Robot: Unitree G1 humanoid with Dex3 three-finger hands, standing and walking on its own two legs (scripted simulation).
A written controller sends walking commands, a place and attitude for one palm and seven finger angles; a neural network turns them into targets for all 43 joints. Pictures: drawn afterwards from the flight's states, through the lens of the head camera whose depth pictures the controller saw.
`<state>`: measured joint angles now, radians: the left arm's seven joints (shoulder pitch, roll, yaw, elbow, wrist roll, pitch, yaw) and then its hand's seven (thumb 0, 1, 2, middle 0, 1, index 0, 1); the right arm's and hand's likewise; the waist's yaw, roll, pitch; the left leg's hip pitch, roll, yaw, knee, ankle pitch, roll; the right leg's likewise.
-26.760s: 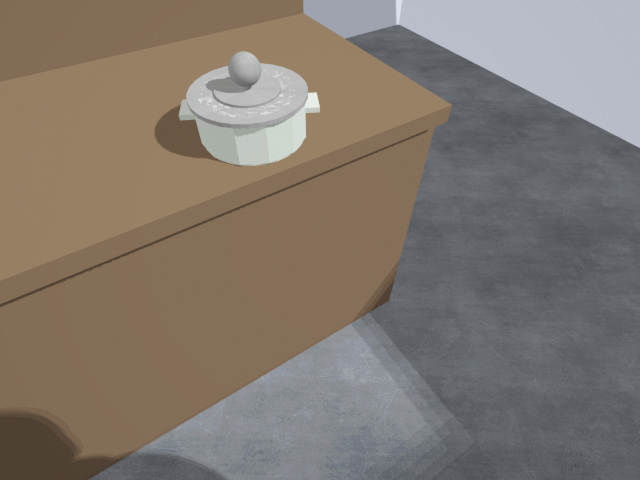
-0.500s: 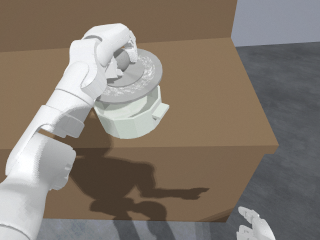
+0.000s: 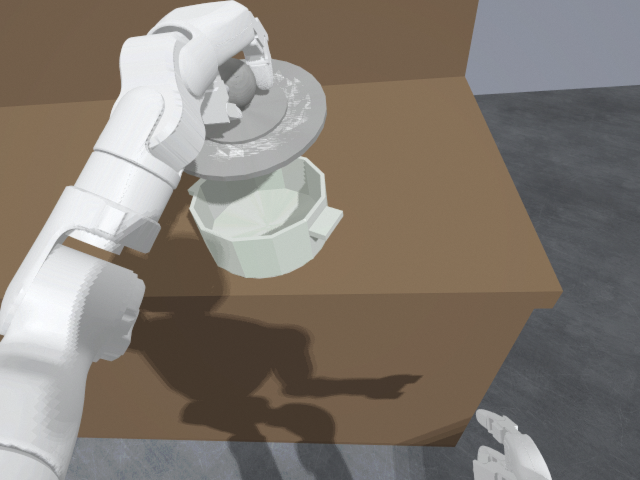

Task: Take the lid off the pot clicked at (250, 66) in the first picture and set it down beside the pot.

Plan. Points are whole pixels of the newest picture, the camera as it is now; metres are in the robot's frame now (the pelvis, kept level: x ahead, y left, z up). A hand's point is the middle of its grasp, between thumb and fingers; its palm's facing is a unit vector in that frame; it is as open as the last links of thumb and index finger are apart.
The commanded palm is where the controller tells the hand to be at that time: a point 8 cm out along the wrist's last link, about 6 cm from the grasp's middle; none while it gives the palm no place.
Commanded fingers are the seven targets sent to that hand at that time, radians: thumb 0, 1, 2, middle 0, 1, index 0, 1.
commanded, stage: lift the lid straight up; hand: left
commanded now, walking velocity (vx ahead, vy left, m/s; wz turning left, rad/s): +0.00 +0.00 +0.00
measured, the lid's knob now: (232, 84) +0.47 +0.10 +0.28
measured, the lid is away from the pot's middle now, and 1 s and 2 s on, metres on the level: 0.01 0.04 0.16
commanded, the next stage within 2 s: move the lid sideways beside the pot in 0.66 s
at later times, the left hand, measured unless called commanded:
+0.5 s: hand (214, 47) +0.45 +0.10 +0.33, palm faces -0.03 -0.05 -1.00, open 7.9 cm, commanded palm +0.42 +0.12 +0.40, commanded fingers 0.00 0.48 1.19 -0.89 -0.89 -0.94 -0.92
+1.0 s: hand (197, 48) +0.47 +0.13 +0.33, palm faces -0.05 -0.06 -1.00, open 7.9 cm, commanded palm +0.43 +0.15 +0.40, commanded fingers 0.00 0.48 1.19 -0.89 -0.89 -0.94 -0.92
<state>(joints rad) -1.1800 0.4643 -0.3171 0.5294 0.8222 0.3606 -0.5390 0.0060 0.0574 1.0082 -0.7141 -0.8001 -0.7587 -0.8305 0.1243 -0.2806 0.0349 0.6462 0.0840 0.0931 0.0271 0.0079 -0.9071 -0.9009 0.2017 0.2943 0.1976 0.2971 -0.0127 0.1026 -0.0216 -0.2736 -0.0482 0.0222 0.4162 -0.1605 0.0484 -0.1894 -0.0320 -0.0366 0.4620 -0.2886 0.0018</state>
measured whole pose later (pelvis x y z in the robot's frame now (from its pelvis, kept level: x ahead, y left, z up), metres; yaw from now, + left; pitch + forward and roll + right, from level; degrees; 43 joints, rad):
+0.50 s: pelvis +0.00 +0.00 +0.00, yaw +0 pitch +2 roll +1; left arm -1.35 0.46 -0.34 0.66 0.85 0.39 -0.56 0.01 0.05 1.01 -0.72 -0.80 -0.76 -0.83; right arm 0.14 -0.28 0.05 0.67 0.09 0.07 0.01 0.01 -0.91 -0.90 0.20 0.29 0.20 0.30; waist -0.02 0.10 -0.03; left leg -0.29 -0.05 0.02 0.41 -0.15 0.05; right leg -0.21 -0.04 -0.04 0.46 -0.28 0.01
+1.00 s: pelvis +0.01 +0.00 +0.00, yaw +0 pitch +3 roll +0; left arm -1.34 0.51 -0.29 0.68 0.89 0.40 -0.59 0.01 0.05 1.00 -0.72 -0.80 -0.76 -0.84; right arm 0.16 -0.29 0.04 0.65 0.09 0.07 0.01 0.01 -0.91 -0.90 0.20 0.29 0.20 0.30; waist -0.03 0.09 -0.03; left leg -0.29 -0.05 0.03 0.40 -0.16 0.05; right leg -0.21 -0.03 -0.03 0.44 -0.28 0.01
